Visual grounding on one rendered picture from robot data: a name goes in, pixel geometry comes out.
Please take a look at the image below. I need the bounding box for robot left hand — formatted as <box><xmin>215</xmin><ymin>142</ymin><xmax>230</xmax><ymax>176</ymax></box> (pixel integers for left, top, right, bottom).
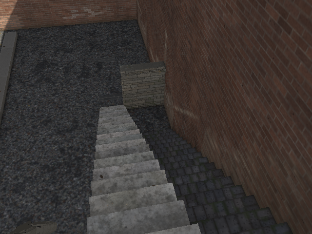
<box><xmin>7</xmin><ymin>221</ymin><xmax>58</xmax><ymax>234</ymax></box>

